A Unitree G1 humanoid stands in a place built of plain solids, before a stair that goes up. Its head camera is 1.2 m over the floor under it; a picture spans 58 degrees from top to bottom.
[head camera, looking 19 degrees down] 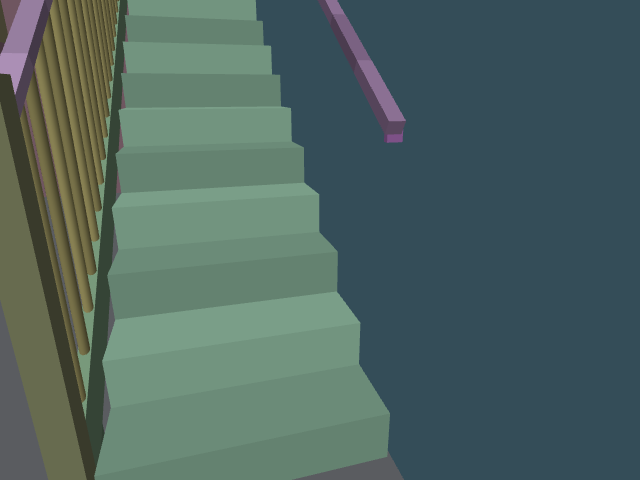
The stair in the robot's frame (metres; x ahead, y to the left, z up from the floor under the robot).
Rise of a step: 0.18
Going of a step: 0.28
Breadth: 0.90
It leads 16 degrees to the left of straight ahead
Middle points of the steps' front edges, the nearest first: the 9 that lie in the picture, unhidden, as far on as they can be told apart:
1.05 0.20 0.19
1.33 0.28 0.37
1.60 0.36 0.56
1.87 0.44 0.74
2.15 0.51 0.93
2.42 0.59 1.11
2.69 0.67 1.30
2.97 0.75 1.48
3.24 0.83 1.67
